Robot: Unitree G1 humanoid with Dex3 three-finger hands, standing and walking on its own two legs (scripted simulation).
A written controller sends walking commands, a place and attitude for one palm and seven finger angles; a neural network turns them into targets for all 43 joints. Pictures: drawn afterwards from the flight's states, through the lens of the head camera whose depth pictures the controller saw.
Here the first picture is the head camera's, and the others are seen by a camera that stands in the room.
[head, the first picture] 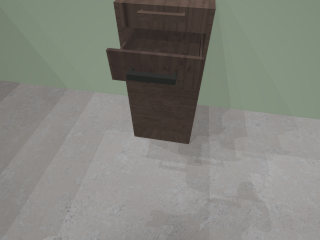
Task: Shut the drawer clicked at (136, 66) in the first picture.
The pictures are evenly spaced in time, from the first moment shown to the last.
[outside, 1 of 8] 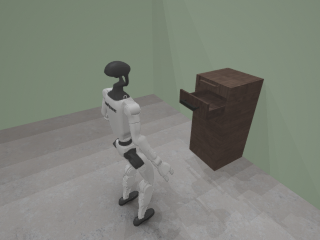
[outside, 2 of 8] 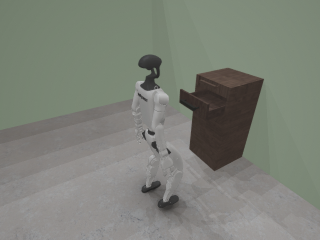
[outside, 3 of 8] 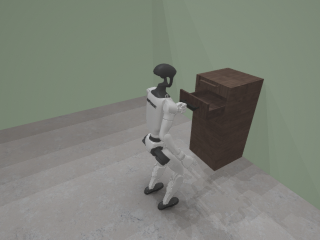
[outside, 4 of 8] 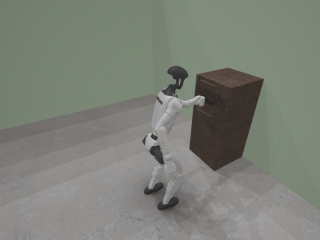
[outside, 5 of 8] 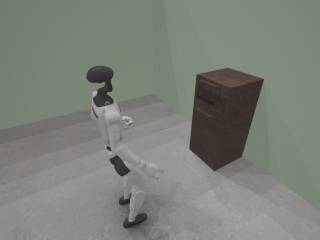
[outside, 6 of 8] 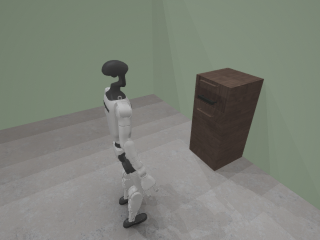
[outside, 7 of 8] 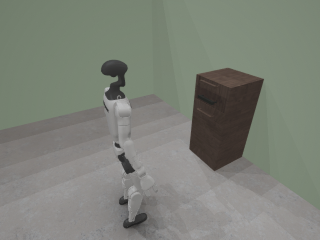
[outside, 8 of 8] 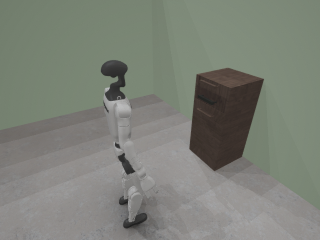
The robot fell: no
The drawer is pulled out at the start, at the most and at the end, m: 0.22 0.22 0.00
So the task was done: yes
